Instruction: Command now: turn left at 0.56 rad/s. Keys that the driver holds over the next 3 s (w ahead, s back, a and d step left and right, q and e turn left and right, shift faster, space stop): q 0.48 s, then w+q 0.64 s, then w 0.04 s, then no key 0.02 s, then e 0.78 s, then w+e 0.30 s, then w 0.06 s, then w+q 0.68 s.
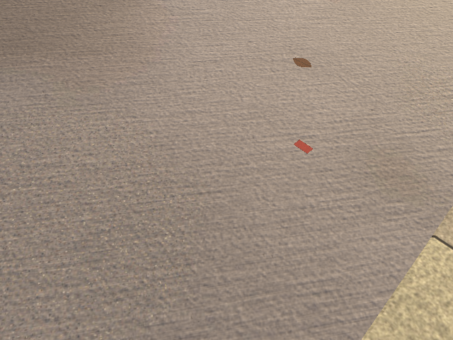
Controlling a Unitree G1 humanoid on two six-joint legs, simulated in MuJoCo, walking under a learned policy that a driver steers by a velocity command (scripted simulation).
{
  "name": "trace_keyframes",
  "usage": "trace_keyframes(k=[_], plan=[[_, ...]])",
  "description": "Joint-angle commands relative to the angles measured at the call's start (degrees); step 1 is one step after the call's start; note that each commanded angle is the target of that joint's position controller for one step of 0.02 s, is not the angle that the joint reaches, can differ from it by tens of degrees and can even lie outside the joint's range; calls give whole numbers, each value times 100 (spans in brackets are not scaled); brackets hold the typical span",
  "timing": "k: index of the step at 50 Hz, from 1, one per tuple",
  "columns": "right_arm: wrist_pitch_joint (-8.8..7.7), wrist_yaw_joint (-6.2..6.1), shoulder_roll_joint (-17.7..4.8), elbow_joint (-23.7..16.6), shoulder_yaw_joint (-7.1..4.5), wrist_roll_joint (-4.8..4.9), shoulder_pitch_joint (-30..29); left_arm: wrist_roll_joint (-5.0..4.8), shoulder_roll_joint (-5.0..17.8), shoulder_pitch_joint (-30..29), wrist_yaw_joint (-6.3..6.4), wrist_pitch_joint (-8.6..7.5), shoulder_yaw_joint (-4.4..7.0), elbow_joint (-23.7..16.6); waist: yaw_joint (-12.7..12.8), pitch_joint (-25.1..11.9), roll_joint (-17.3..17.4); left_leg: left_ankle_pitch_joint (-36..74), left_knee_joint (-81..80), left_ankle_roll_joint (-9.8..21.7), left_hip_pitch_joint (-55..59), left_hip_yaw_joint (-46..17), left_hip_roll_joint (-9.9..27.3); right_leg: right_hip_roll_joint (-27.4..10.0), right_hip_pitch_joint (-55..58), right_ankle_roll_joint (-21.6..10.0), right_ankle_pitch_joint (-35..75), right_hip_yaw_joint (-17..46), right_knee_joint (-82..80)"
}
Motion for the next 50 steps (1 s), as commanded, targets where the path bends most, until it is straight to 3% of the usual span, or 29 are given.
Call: trace_keyframes(k=[1,8,12,14,15,16,17,18,19,20,22,24,28,35,37,38,39,40,41,42,43,44,45,46,48,50], plan=[[-118,-4,-866,-378,-220,40,-27,-26,366,55,-8,-41,96,-323,20,-522,684,2021,-853,890,921,-1497,1249,34,-443,74,103,198,75],[-61,4,-1060,-398,-306,-47,164,-89,363,-245,72,-54,28,-583,-235,-472,911,1435,-756,1035,843,-2228,1257,214,43,23,-219,299,-1216],[-25,69,-1109,-457,-337,-52,-132,-161,415,27,109,-134,11,-642,-102,-571,974,1791,-617,844,524,-2637,1123,425,873,-134,-252,306,-2061],[0,81,-1075,-493,-333,12,-439,-164,377,450,152,-198,-3,-569,191,-567,894,1425,-436,500,115,-2647,840,480,1736,-234,381,262,-3316],[-9,60,-930,-535,-293,64,-488,-112,571,629,199,-242,43,-540,260,-557,610,628,-159,170,-383,-2451,529,67,2332,-333,621,602,-4095],[-30,45,-470,-556,-190,65,-131,-14,1060,549,245,-250,120,-634,20,-608,-610,-1058,996,-180,-1058,-1532,-160,-1403,2809,-650,206,1979,-4688],[-24,-11,-739,-579,-264,-25,-170,25,1422,79,197,-204,200,-791,4,-239,-1239,-2058,2070,-323,-1684,-479,-781,-2220,2029,-1336,872,2923,-4819],[-13,-3,-1047,-506,-342,-151,-203,30,1052,40,157,-204,122,-843,-48,-154,-603,-1920,2997,-357,-1449,-645,-352,-2145,1738,-1543,1545,2576,-4627],[9,50,-1018,-371,-368,-131,-76,-26,703,-248,133,-217,21,-890,-224,-91,-332,-1596,3413,-370,-1346,-635,-318,-1765,1613,-1436,1915,1945,-4485],[51,102,-965,-265,-364,-98,100,-25,581,-466,119,-213,-18,-959,-329,-73,-317,-1310,3734,-435,-1325,-552,-298,-1403,1656,-1267,2199,1368,-4384],[105,214,-886,-203,-333,-64,189,-25,571,-433,154,-232,-21,-992,-257,-190,-578,-1077,3971,-597,-1517,-357,-237,-1118,2073,-1202,2780,800,-4209],[131,252,-818,-286,-289,-25,-80,-21,609,-94,153,-236,6,-919,-30,-234,-551,-1058,3734,-737,-1691,-220,-163,-1170,2500,-1274,3058,639,-4103],[171,393,-803,-514,-220,-102,-685,9,860,551,94,-277,130,-704,395,-159,-741,-987,2845,-724,-2005,-77,117,-1485,3046,-1312,29,994,-4741],[16,541,-612,-712,-76,-70,-1080,63,1085,584,-61,-443,256,-539,370,108,-629,-1247,1297,-289,-947,446,301,-1660,2386,-1160,-587,382,-4936],[-53,530,-613,-696,-58,-58,-945,36,1151,525,-103,-436,285,-506,237,112,-602,-1140,770,-93,-322,634,221,-1665,2025,-1096,-464,156,-4810],[-94,511,-577,-607,-45,-88,-679,-9,1163,418,-115,-412,291,-501,43,91,-494,-839,323,-6,177,738,147,-1594,1750,-1019,-448,-65,-4554],[-149,472,-595,-411,-56,-141,-181,-52,1101,317,-114,-388,274,-504,-206,0,-287,-597,-80,66,962,805,-17,-1435,1253,-904,-480,-387,-3998],[-211,403,-836,-82,-155,-182,629,-16,854,335,-123,-382,188,-523,-504,-327,345,-980,-361,190,2017,431,1,-1106,589,-717,-467,-838,-2821],[-272,297,-1505,-27,-317,-192,1312,40,295,48,-193,-376,5,-845,-833,-501,2025,-2904,-1399,682,2818,-2208,1622,-364,-916,-340,-1189,-1433,-536],[-315,238,-1789,-182,-335,-73,1228,189,504,-378,-219,-394,45,-1117,-813,-30,1769,-3207,-2069,1262,2447,-4170,2360,141,-2094,-277,-1343,-376,279],[-296,191,-1421,-179,-241,-32,932,152,805,-442,-286,-429,112,-1065,-642,368,969,-2738,-1911,1248,2189,-3417,2185,-303,-2158,-314,-696,110,438],[-318,156,-1219,-220,-161,-20,641,28,848,-202,-365,-500,121,-933,-351,451,863,-1909,-1843,1102,1895,-2822,1833,-412,-1842,-309,-24,128,266],[-359,129,-1124,-257,-127,-22,450,29,868,-15,-386,-541,127,-807,-178,411,770,-1010,-1832,970,1811,-2349,1503,-467,-1570,-262,343,122,61],[-414,102,-1061,-282,-94,-2,347,107,876,127,-383,-523,125,-709,-73,321,751,-204,-1798,911,1771,-2021,1294,-467,-1350,-182,574,81,-30],[-525,110,-1033,-217,-76,47,460,167,794,191,-374,-441,100,-640,-12,76,670,1202,-1664,927,1735,-1697,1134,-364,-1134,-40,830,-13,15],[-575,101,-1070,-86,-97,76,706,142,679,-42,-364,-389,59,-720,-43,78,601,1710,-1619,969,1669,-1575,1061,-329,-1238,52,999,-59,-140]])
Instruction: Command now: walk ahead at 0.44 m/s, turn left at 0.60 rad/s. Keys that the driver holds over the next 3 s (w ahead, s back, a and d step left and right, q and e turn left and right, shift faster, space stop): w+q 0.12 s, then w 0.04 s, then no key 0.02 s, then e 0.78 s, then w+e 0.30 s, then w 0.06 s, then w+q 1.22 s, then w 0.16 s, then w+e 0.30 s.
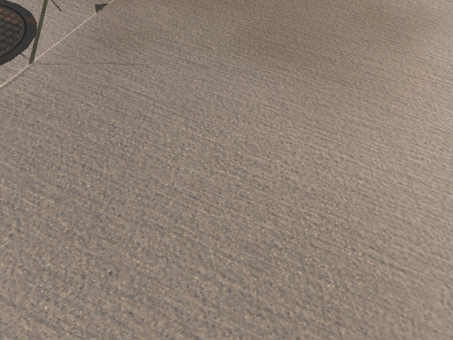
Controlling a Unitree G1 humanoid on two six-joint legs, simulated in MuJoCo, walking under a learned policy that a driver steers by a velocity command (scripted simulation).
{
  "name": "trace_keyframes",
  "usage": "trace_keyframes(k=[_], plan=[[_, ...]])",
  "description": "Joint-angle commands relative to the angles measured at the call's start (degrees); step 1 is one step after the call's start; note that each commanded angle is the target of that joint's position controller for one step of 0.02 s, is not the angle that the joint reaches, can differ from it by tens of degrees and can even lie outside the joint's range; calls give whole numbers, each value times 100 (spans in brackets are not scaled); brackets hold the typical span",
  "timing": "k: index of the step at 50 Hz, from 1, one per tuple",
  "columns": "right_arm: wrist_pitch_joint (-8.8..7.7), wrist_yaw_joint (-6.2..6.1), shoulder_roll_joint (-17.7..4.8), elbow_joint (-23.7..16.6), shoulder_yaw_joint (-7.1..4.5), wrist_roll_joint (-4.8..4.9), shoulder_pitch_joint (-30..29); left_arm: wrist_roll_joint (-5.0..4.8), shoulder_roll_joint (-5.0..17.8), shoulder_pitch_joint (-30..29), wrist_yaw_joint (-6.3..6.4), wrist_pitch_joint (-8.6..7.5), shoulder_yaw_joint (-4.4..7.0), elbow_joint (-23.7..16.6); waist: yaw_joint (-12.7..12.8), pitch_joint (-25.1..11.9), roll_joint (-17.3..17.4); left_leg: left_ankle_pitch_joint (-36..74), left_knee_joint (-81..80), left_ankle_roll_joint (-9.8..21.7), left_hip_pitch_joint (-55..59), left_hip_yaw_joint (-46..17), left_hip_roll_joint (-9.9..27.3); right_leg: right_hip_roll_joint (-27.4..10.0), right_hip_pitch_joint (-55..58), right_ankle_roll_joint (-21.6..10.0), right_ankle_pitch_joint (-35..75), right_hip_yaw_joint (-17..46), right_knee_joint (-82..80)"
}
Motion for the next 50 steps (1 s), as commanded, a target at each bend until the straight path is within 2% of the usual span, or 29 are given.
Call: trace_keyframes(k=[1,5,8,10,11,12,13,14,15,16,17,18,19,20,24,26,30,32,35,37,38,39,40,41,42,43,45,48,50], plan=[[-165,-66,-1008,-171,-266,39,224,-10,436,-528,11,-16,86,-482,-72,234,701,2047,-694,840,440,-1343,1313,27,-1168,157,393,-54,-170],[-170,-120,-984,27,-269,-3,618,-61,268,-1444,-12,-45,-24,-794,-343,429,766,2435,-599,797,355,-1370,1192,202,-1146,192,914,-124,-1252],[-196,-187,-1021,155,-270,-9,764,-116,237,-1790,-33,-101,-77,-948,-418,425,821,2941,-534,694,426,-1443,1325,322,-663,2,1238,-152,-2008],[-213,-222,-983,230,-234,-10,583,-110,252,-1379,23,-156,-77,-817,-177,373,783,4032,-275,415,310,-1203,1295,479,253,-252,1300,-226,-2465],[-240,-236,-1000,269,-224,-20,547,-92,348,-939,81,-186,-35,-641,-32,144,831,5016,128,257,359,-1104,1233,681,904,-377,1178,-313,-2502],[-255,-245,-1049,320,-231,-36,500,-103,462,-228,154,-229,20,-388,260,-210,834,5776,893,118,481,-992,1115,841,1601,-506,1200,-349,-2648],[-278,-242,-1071,351,-234,-8,401,-87,529,577,228,-303,49,-146,695,-570,763,5449,1950,-13,206,-775,885,625,2586,-633,1849,-233,-3080],[-300,-233,-746,235,-159,-1,568,-7,913,1344,309,-359,111,-5,833,-1284,170,3299,3511,-120,-604,-552,483,-512,3883,-829,2809,839,-2809],[-234,-246,-266,344,-107,265,1659,8,1436,1398,265,-335,240,93,322,-2131,-1448,-1765,5727,-408,-2063,-250,-659,-2216,5098,-2047,5379,3481,-2895],[-198,-286,-734,474,-155,-57,1430,-321,1037,1117,192,-272,195,59,244,-2012,-490,-1422,6041,-327,-2049,-666,-392,-1829,4404,-2039,5470,3704,-3254],[-190,-251,-699,399,-144,-104,875,-369,602,403,187,-276,80,-3,24,-1182,-226,-979,5899,-375,-2276,-485,-21,-1556,3708,-1933,5175,2753,-3345],[-189,-224,-704,319,-108,-175,431,-329,263,132,168,-280,-11,-18,65,-785,90,-801,5587,-393,-2395,-280,196,-1218,3261,-1784,5119,2241,-3482],[-141,-186,-698,220,-106,-212,123,-334,204,108,187,-291,-43,32,42,-564,37,-696,5352,-422,-2465,-195,355,-958,2984,-1664,5097,1922,-3639],[-64,-147,-653,177,-83,-244,99,-343,248,104,204,-271,-41,118,-63,-507,-77,-625,5117,-483,-2250,-120,410,-752,2620,-1588,5048,1689,-3793],[126,-167,-411,104,4,-180,-7,-260,586,204,183,-234,67,249,-225,-629,-84,-659,4276,-714,-1929,100,395,-539,1982,-1599,5077,1381,-3881],[203,-214,-420,17,20,-160,-307,-232,642,250,192,-143,103,252,-157,-607,-176,-552,3834,-775,-1964,151,412,-471,1752,-1568,4181,1467,-3956],[323,-260,-476,-159,25,-125,-973,-211,708,310,214,74,192,191,46,-436,-306,-266,3232,-781,-1923,118,407,-294,1316,-1372,1343,1935,-4172],[321,-296,-484,-227,32,-98,-1194,-187,732,332,222,165,236,167,141,-282,-365,-367,2925,-788,-1928,90,357,-267,1267,-1350,617,2227,-4170],[240,-380,-473,-292,54,-21,-1217,-155,756,321,227,260,292,140,195,-226,-460,-678,2278,-710,-1744,43,229,-293,1475,-1306,912,2662,-3922],[139,-436,-453,-252,61,24,-883,-189,737,143,238,307,303,99,11,-244,-477,-504,1263,-585,-1218,16,163,-196,1501,-1101,1327,2861,-3650],[69,-470,-483,-201,49,11,-617,-242,689,24,253,322,291,62,-150,-249,-392,-96,355,-514,-729,-45,253,-10,1336,-860,1137,2817,-3418],[10,-524,-854,-222,-30,-77,-563,-295,417,115,261,305,218,-19,-46,-331,251,-230,-357,-324,-292,-832,1112,375,985,-542,257,2418,-2787],[50,-538,-1435,-404,-143,-131,-1011,-383,18,369,260,271,129,-166,279,-311,1631,562,-729,273,33,-2406,2533,1339,50,-220,-1364,1074,-1612],[104,-486,-1257,-386,-154,-138,-1010,-182,607,393,320,289,271,-21,167,-325,1236,1684,-423,825,-460,-2394,2867,1158,78,-130,-1955,593,-362],[114,-447,-845,-460,-44,-94,-1075,-159,734,424,317,310,336,64,268,-301,756,2170,-297,873,-577,-1931,2603,980,218,-98,-1737,657,169],[116,-429,-626,-489,10,-71,-1276,-149,662,455,296,359,346,145,363,-151,619,2354,-207,717,-706,-1309,2224,881,259,-32,-1414,613,522],[117,-450,-595,-563,24,-103,-1363,-148,572,473,198,469,330,154,358,-181,1051,2752,-58,501,-454,-571,1779,840,77,115,-1045,452,906],[123,-421,-692,-474,-43,-129,-932,-224,488,91,94,530,271,2,84,-265,1111,3168,109,565,52,-271,1785,786,-107,275,-945,306,612],[104,-381,-812,-383,-118,-138,-557,-195,464,-200,29,552,232,-119,-157,-356,1186,1510,-174,611,371,-419,1950,637,-225,246,-880,252,167]])
Over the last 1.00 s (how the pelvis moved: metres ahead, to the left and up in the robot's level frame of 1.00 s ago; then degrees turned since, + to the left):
0.05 0.07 0.00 36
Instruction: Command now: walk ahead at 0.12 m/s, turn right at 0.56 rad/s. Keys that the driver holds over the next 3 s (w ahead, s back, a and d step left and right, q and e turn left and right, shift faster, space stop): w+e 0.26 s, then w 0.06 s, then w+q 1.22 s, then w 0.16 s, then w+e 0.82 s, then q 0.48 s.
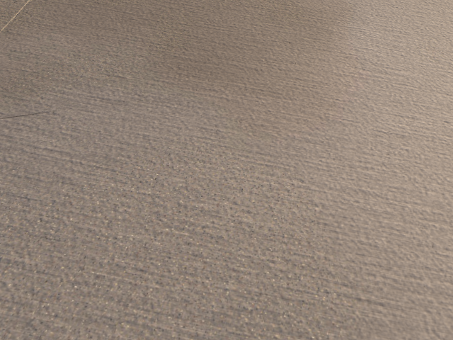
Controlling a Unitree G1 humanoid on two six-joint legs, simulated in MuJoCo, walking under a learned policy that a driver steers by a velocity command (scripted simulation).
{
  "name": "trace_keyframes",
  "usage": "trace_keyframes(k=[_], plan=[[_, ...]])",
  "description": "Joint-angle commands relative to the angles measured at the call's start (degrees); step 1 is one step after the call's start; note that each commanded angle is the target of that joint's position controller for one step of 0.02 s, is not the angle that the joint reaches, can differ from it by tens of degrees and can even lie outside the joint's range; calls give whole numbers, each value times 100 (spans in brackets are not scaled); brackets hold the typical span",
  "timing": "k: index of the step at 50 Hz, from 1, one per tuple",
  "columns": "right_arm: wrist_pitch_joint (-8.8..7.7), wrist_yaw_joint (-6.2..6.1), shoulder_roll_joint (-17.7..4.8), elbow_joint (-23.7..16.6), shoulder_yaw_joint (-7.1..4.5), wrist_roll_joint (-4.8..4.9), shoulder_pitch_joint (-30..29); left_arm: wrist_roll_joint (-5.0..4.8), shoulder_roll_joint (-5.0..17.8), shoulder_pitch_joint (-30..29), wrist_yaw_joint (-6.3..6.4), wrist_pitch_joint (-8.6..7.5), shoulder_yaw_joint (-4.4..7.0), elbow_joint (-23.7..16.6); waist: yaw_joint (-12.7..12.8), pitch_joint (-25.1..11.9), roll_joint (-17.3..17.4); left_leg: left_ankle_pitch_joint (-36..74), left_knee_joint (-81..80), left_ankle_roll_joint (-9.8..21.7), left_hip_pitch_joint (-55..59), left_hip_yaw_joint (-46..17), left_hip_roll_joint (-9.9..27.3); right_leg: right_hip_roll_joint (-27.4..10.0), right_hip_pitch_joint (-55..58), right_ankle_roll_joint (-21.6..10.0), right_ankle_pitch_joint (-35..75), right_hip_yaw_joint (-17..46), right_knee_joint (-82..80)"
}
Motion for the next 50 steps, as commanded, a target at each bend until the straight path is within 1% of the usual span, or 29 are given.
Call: trace_keyframes(k=[1,4,9,11,12,13,14,15,16,17,18,20,22,26,29,31,33,35,36,37,38,39,40,41,42,44,46,48,50], plan=[[-74,36,-942,-163,-290,-18,508,30,340,-264,-123,4,32,-466,-328,-463,1230,148,-893,934,1220,-1214,1471,-203,-730,19,57,-150,-426],[-137,93,-1111,-119,-387,-37,582,64,304,-638,-253,-18,-4,-653,-416,-222,1206,-1224,-1275,906,1089,-1277,1635,-337,-606,-94,34,-295,-1092],[-246,222,-1264,-48,-511,-77,613,20,181,-845,-315,-157,-90,-822,-377,-121,1164,-1412,-1281,770,565,-750,1717,-343,344,-494,-194,-699,-2216],[-222,260,-1304,-32,-548,-31,495,21,147,-551,-301,-228,-106,-744,-140,-97,1095,-1338,-1025,654,133,-431,1652,-227,1114,-677,127,-893,-2947],[-192,258,-1270,-41,-548,21,367,63,122,-100,-274,-277,-107,-572,118,-144,924,-1374,-556,536,-319,-118,1510,-86,1850,-747,503,-999,-3467],[-180,256,-1081,-58,-493,13,367,102,297,602,-215,-337,-31,-270,373,-380,454,-1433,357,354,-959,268,1231,20,2848,-841,343,-823,-3740],[-170,302,-562,-174,-328,-60,324,168,726,1340,-119,-423,87,-82,683,-587,-1027,-1871,2434,64,-2033,932,675,-1216,3685,-1072,-967,1028,-4621],[-178,340,-425,-573,-275,-157,-155,63,1329,1426,-55,-489,161,-272,729,-167,-1567,-2332,3508,-88,-3782,412,-96,-2483,3672,-1699,-2099,3742,-5455],[-197,392,-836,-541,-359,-202,-227,20,988,1249,20,-478,82,-233,644,236,-614,-1802,3838,-47,-3869,-280,395,-2490,3285,-1892,-1520,3214,-5344],[-254,491,-858,-381,-370,-46,-22,17,654,908,58,-513,-44,-277,348,364,-450,-1096,3765,-25,-3641,-323,540,-2133,3061,-1749,-723,2519,-5271],[-301,537,-862,-188,-361,18,224,36,471,663,79,-578,-103,-298,149,383,-327,-625,3604,-59,-3329,-312,628,-1765,2934,-1536,365,1833,-5284],[-236,560,-879,122,-359,-86,547,35,341,455,120,-716,-169,-317,-11,67,-319,-123,3737,-128,-2881,-143,601,-1376,2965,-1287,2398,929,-5188],[-156,566,-760,158,-333,-49,523,-16,353,726,97,-816,-178,-148,-33,-73,-175,38,3956,-143,-2870,-118,507,-1323,3026,-1204,3858,413,-5031],[-118,575,-574,-9,-277,42,-143,41,253,1141,125,-879,-230,141,157,319,-114,409,3559,-102,-3308,-407,151,-1309,2966,-1013,4294,-215,-5246],[-157,598,-375,-115,-170,-2,-561,34,95,1051,174,-921,-313,272,172,497,-127,882,2460,-22,-2995,-93,5,-1234,2834,-886,4520,-625,-5400],[-163,612,-242,-247,-83,-35,-882,13,94,1173,237,-950,-348,431,231,534,-82,949,1793,109,-2618,290,-46,-1339,2916,-847,5202,-788,-5424],[-164,576,-271,-256,-71,-16,-749,27,233,1235,309,-977,-347,572,92,282,-170,767,1408,355,-2009,566,-318,-1442,3240,-733,7053,-958,-4909],[-173,536,-496,-26,-147,-11,71,80,479,1083,410,-924,-288,590,-340,-241,-374,316,1303,589,-1215,624,-607,-1547,3493,-642,8403,-1072,-3654],[-192,506,-669,226,-227,-5,852,118,597,959,428,-871,-248,556,-657,-652,-412,154,1156,740,-461,470,-688,-1601,3362,-643,8314,-1068,-2641],[-229,458,-840,472,-328,-54,1639,86,679,787,407,-843,-225,478,-1071,-1001,-243,227,632,936,655,185,-649,-1471,2704,-652,7271,-1180,-1275],[-198,361,-1312,542,-486,-82,2124,85,391,784,341,-891,-300,288,-1153,-1436,600,-320,490,1382,1793,-1401,556,-894,1471,-667,3837,-1304,767],[-153,335,-1701,399,-585,-15,1674,3,-30,1109,208,-939,-352,1,-491,-1819,1748,25,-113,2465,3087,-4725,1875,312,-931,-404,-638,-517,2701],[-145,351,-1493,400,-602,187,1351,107,302,586,178,-1011,-336,-69,-639,-1393,601,-537,-596,2366,2638,-4425,1738,-139,-1512,-565,-79,283,2645],[-142,329,-1211,333,-531,169,1006,41,333,355,134,-1089,-344,-191,-454,-674,349,-576,-855,2149,1727,-3784,1649,-418,-1486,-585,405,247,2177],[-151,330,-891,350,-453,123,793,41,333,353,135,-1108,-336,-166,-179,-153,-91,-95,-1042,1881,883,-3278,1420,-631,-1212,-565,569,148,1608],[-252,295,-713,346,-374,126,574,193,193,499,132,-881,-375,-155,140,29,-36,760,-1165,1613,-26,-2495,899,-823,-587,-357,576,103,962],[-364,317,-855,388,-403,141,677,233,64,510,112,-708,-408,-223,196,-51,159,1340,-1200,1578,-317,-2095,653,-867,-448,-192,694,-78,467],[-392,315,-986,414,-442,153,814,216,41,95,93,-664,-420,-420,109,22,314,1375,-1301,1476,-418,-1941,477,-917,-626,-41,1155,-215,-177],[-377,310,-992,450,-455,166,1059,198,60,-465,87,-658,-418,-622,-113,96,434,1426,-1293,1295,-206,-1958,379,-913,-925,56,1711,-278,-862]])
Over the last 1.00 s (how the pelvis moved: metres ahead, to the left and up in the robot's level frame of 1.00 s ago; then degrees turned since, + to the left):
0.28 0.02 0.00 -15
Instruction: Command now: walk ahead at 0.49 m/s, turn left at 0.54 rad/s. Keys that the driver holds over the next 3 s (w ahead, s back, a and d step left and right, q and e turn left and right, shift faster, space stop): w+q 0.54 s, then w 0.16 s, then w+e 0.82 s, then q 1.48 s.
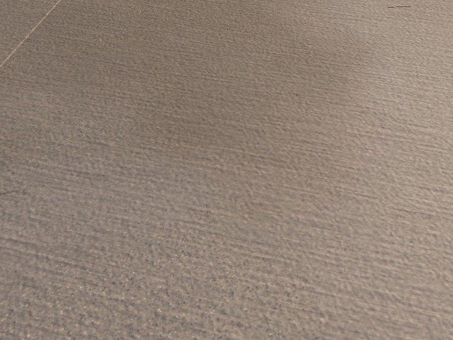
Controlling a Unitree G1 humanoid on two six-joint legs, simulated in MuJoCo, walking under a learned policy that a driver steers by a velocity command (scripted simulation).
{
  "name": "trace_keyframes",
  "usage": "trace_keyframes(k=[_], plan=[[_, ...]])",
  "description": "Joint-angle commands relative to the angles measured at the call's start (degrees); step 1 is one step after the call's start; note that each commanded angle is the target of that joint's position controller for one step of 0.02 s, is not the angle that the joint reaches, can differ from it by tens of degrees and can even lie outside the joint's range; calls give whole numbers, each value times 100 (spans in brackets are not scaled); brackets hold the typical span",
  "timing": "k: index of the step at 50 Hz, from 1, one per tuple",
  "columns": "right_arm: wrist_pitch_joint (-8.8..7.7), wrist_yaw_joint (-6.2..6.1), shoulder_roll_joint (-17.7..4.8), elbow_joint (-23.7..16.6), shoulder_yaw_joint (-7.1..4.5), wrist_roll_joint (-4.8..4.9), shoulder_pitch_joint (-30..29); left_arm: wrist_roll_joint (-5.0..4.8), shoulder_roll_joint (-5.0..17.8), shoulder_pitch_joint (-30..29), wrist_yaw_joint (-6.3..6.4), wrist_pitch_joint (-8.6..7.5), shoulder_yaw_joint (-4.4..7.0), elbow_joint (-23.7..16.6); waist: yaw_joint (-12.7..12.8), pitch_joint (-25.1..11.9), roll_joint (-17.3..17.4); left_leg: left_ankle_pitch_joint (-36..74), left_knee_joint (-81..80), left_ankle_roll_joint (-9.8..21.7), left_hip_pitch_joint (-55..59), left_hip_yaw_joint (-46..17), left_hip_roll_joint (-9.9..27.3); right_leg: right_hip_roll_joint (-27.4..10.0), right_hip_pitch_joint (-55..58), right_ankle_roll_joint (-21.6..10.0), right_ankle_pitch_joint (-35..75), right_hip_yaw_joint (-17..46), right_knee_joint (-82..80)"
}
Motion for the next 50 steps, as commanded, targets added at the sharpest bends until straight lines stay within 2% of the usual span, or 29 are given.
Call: trace_keyframes(k=[1,5,8,10,11,12,13,14,15,16,17,18,19,21,24,27,30,34,36,37,38,39,40,41,42,43,45,47,50], plan=[[-89,-25,-832,-285,-202,30,231,-15,453,-318,-12,30,95,-420,-64,102,321,1435,-857,536,-372,-1365,1372,143,-5,177,817,-367,-814],[-44,-72,-862,-231,-232,-8,682,-66,458,-1016,-53,-5,65,-669,-409,-38,445,2041,-472,371,433,-1540,1387,369,-224,150,1199,-365,-1623],[-25,-121,-925,-265,-255,-83,778,-103,504,-1356,-66,-79,39,-856,-492,-50,525,2571,-138,358,831,-1786,1529,561,-98,34,1001,-340,-2137],[-34,-171,-1023,-377,-282,-101,483,-125,649,-1002,-48,-130,78,-809,-217,-121,600,2768,123,178,724,-1941,1610,672,687,-113,733,-219,-2636],[-54,-166,-1091,-450,-295,-110,250,-139,787,-516,-8,-157,134,-665,30,-290,632,3242,475,47,518,-1940,1557,816,1458,-216,460,-241,-2796],[-91,-119,-1123,-473,-293,-85,124,-144,954,223,56,-208,213,-447,387,-658,472,3546,1277,-82,351,-1816,1333,884,2443,-345,454,-280,-3085],[-151,-49,-944,-528,-240,-12,94,-66,1223,1061,147,-280,306,-312,774,-1259,124,2795,2519,-221,-244,-1525,989,251,3783,-566,113,262,-3260],[-195,-49,-364,-751,-99,163,363,87,1679,1689,239,-265,440,-342,835,-2057,-862,19,4223,-411,-1624,-790,369,-1389,5265,-961,-989,2282,-3532],[-148,-53,-526,-851,-92,46,702,1,1750,1348,210,-158,491,-325,403,-2251,-1648,-2079,5048,-419,-2567,-484,212,-1934,5268,-1411,-1206,4210,-4097],[-44,-85,-782,-645,-131,-94,536,-45,1153,908,181,-111,402,-427,282,-1329,-596,-1578,5396,-409,-2880,-486,701,-1721,4476,-1373,-1742,3530,-4102],[-13,-25,-749,-647,-122,-134,176,-86,739,644,154,-113,307,-447,294,-707,-45,-1126,5225,-448,-2802,-384,876,-1397,3739,-1269,-1395,2607,-4229],[20,26,-634,-678,-116,-132,50,-67,590,517,145,-123,264,-417,192,-411,-91,-932,4982,-484,-2684,-307,1041,-1119,3279,-1115,-795,1913,-4404],[79,84,-585,-726,-112,-199,-43,-82,565,597,154,-163,253,-318,149,-248,-343,-873,4834,-528,-2614,-263,1163,-945,3008,-1061,-236,1408,-4501],[189,167,-468,-762,-80,-216,-71,-137,586,776,108,-278,277,-176,97,-232,-458,-717,4813,-573,-2543,-163,1209,-821,2848,-1056,644,812,-4616],[244,254,-374,-1001,-42,-210,-567,-192,635,919,55,-380,329,-43,89,-151,-406,-255,4634,-636,-3017,-126,1322,-861,2978,-1140,1295,205,-4834],[233,309,-289,-1236,10,-197,-1151,-181,605,1058,43,-367,343,90,159,-4,-378,342,3949,-712,-3267,49,1359,-713,3071,-1094,1729,-442,-4903],[169,368,-76,-1411,132,-188,-1727,-178,625,1242,23,-370,345,239,294,85,-377,912,2652,-659,-2765,301,1279,-537,2966,-993,1896,-900,-4906],[142,344,-114,-1532,178,-242,-2166,-183,809,1671,49,-295,379,524,414,198,-384,450,1689,-430,-2311,652,1118,-789,3465,-968,2400,-997,-4765],[101,274,-192,-1484,155,-295,-2031,-185,914,1822,72,-210,382,689,295,56,-422,-115,1357,-235,-1821,793,889,-856,3808,-949,3873,-1045,-4142],[47,231,-260,-1319,116,-321,-1536,-195,955,1872,78,-167,374,771,44,-235,-420,-197,1085,-118,-1167,833,733,-800,3867,-919,4606,-1071,-3443],[-32,168,-380,-972,47,-378,-600,-238,902,1862,77,-137,339,800,-378,-765,-248,105,717,19,100,841,665,-584,3489,-823,4491,-1211,-2359],[-74,68,-818,-744,-83,-499,409,-277,661,1793,52,-163,251,583,-774,-1534,266,-382,668,283,1719,-401,1864,-344,2288,-724,2520,-1223,-745],[-52,-21,-1377,-758,-209,-426,513,-387,18,2244,-34,-162,122,328,-476,-2279,1610,-86,198,962,3158,-3168,3703,707,209,-487,-2042,-1107,1267],[-27,-84,-1245,-779,-228,-198,503,-278,765,1648,67,-99,346,402,-716,-1979,597,403,38,820,2589,-3002,3495,665,-125,-572,-1724,-102,1694],[-56,-102,-930,-687,-126,-164,73,-332,663,1350,49,-130,355,303,-425,-1131,578,918,-65,606,1839,-1922,3179,432,-200,-632,-1200,25,1501],[-107,-73,-568,-653,-32,-160,-224,-334,533,1389,33,-142,328,383,-189,-666,459,1258,-307,357,1154,-1319,2900,252,4,-619,-878,-65,1088],[-191,-79,-210,-633,69,-117,-578,-172,392,1674,-14,22,339,611,139,-330,660,1281,-685,34,341,-546,2503,144,525,-507,-572,-135,747],[-311,-77,-195,-539,68,-104,-479,-147,252,1673,-96,142,365,643,240,-277,597,1453,-935,32,140,-218,2437,198,594,-460,-320,-173,741],[-401,-106,-287,-376,16,-80,-306,-134,153,1111,-171,200,383,470,241,12,552,1446,-1205,18,168,279,2387,106,12,-388,321,-207,499]])
Over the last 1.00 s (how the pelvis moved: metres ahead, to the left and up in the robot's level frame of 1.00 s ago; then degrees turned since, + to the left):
0.39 -0.10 0.00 4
